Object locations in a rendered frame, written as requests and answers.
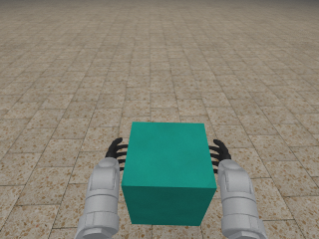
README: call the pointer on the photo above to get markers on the robot right hand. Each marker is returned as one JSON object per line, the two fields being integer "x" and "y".
{"x": 223, "y": 153}

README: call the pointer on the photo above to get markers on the robot left forearm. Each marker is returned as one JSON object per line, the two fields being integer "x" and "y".
{"x": 100, "y": 219}

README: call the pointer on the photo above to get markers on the carton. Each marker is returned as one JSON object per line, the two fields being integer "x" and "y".
{"x": 168, "y": 177}

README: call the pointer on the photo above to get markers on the robot left hand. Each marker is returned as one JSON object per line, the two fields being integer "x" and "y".
{"x": 114, "y": 147}

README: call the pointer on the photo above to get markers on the robot right forearm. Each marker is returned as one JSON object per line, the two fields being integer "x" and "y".
{"x": 240, "y": 215}

